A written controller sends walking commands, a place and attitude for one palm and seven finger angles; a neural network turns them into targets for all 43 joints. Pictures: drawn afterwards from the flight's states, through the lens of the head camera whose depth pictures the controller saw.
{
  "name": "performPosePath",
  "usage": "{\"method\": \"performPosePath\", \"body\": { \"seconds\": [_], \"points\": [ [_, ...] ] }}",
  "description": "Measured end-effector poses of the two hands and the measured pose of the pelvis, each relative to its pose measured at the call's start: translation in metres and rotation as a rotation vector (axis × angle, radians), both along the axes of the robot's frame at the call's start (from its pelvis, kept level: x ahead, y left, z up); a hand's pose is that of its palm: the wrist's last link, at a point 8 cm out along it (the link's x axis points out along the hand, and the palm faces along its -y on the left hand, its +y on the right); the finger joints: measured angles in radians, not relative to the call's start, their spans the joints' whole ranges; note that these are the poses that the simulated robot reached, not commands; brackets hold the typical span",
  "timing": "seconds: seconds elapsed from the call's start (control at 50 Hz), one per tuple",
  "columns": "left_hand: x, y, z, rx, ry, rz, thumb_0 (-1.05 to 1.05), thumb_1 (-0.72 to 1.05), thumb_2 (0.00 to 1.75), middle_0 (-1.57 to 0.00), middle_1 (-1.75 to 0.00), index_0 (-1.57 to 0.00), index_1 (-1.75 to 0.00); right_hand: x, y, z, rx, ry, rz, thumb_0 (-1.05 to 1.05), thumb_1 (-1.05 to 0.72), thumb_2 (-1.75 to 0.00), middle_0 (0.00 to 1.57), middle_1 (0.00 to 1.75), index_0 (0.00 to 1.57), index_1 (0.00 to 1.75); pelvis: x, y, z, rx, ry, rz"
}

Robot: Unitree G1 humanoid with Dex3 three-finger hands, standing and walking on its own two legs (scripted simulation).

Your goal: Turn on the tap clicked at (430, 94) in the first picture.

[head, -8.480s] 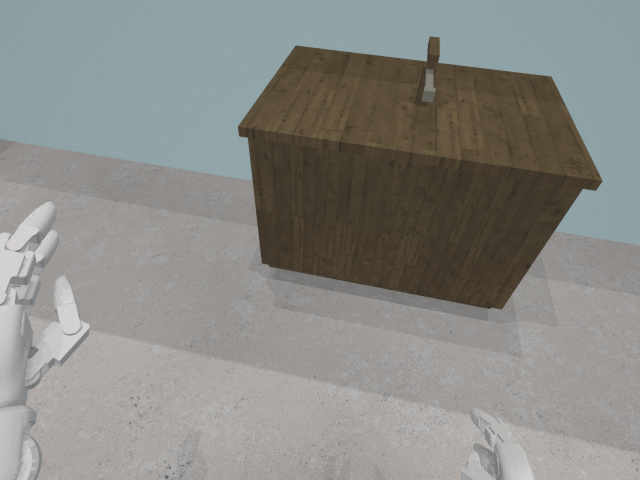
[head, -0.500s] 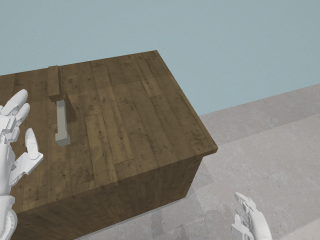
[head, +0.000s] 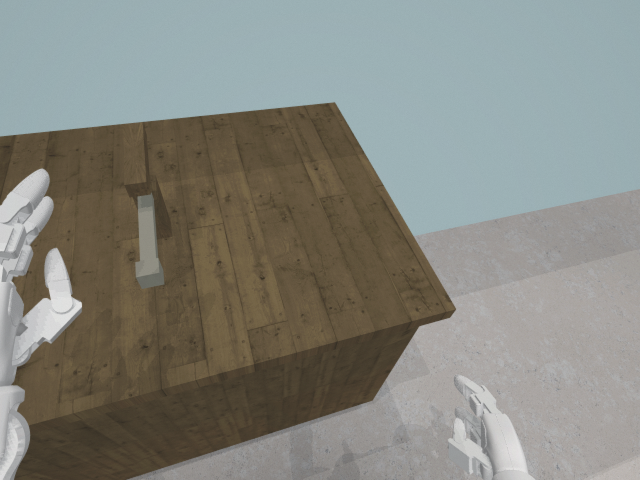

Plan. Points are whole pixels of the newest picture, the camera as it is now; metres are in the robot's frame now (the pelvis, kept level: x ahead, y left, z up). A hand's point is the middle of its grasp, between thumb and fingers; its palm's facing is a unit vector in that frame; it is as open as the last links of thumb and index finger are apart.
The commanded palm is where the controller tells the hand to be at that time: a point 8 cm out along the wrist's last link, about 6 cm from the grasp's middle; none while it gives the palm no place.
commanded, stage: look again from close up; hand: left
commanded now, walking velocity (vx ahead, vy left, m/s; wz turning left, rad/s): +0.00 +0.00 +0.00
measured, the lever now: (150, 273) +0.34 +0.26 +0.03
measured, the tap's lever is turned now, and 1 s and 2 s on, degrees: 0 0 0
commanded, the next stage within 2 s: shuffle to correct the standing spot in 0.32 s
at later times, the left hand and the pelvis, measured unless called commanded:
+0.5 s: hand (89, 307) +0.22 +0.24 +0.16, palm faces +0.36 -0.85 -0.38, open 7.4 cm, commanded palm +0.16 +0.27 +0.17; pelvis +0.00 -0.01 +0.00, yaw +0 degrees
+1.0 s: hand (157, 313) +0.22 +0.18 +0.16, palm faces +0.33 -0.86 -0.39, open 7.4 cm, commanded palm +0.17 +0.22 +0.17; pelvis +0.00 -0.06 +0.00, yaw -1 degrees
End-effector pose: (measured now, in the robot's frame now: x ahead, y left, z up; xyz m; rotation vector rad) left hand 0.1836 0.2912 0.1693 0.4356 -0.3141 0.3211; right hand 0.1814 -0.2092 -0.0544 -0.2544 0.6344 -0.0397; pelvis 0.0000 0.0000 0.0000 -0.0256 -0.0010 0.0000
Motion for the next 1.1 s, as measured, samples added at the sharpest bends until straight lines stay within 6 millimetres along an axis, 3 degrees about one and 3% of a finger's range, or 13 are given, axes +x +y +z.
{"method": "performPosePath", "body": {
  "seconds": [0.16, 0.46, 0.68, 0.94, 1.1],
  "points": [
    [-0.003, 0.0, 0.005, 0.002, -0.005, 0.015, 0.02, 0.89, 0.9, -0.21, -0.3, -0.21, -0.3, 0.003, -0.004, -0.001, -0.013, 0.017, -0.003, 0.01, -0.9, -0.9, 0.2, 0.3, 0.2, 0.3, 0.002, 0.0, 0.001, 0.0, 0.002, 0.001],
    [-0.001, -0.013, 0.004, 0.009, 0.038, 0.007, 0.02, 0.89, 0.9, -0.21, -0.3, -0.21, -0.3, -0.013, -0.02, -0.011, -0.005, 0.069, -0.044, 0.01, -0.9, -0.9, 0.2, 0.3, 0.2, 0.3, 0.003, -0.009, 0.002, 0.001, 0.004, 0.003],
    [0.002, -0.026, 0.005, -0.007, 0.036, 0.014, 0.02, 0.89, 0.9, -0.21, -0.3, -0.21, -0.3, -0.013, -0.033, -0.01, 0.011, 0.064, -0.058, 0.01, -0.9, -0.9, 0.2, 0.3, 0.2, 0.3, 0.0, -0.024, 0.002, 0.011, 0.008, -0.01],
    [0.004, -0.065, 0.006, 0.011, 0.069, -0.021, 0.02, 0.89, 0.9, -0.21, -0.3, -0.21, -0.3, -0.015, -0.072, -0.014, 0.015, 0.059, -0.083, 0.01, -0.9, -0.9, 0.2, 0.3, 0.2, 0.3, 0.0, -0.056, -0.001, 0.007, 0.018, -0.018],
    [0.003, -0.071, 0.0, 0.0, 0.122, 0.021, 0.02, 0.89, 0.9, -0.21, -0.31, -0.21, -0.3, -0.017, -0.093, -0.022, -0.012, 0.098, -0.112, 0.01, -0.9, -0.9, 0.2, 0.3, 0.2, 0.3, 0.008, -0.059, -0.001, -0.001, 0.025, 0.001]
  ]
}}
